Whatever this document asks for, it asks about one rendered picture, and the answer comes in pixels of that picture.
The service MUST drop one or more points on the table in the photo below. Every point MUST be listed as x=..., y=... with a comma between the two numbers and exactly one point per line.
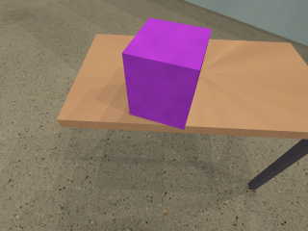
x=245, y=88

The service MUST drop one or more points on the carton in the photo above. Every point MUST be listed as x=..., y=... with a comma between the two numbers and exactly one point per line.
x=162, y=64

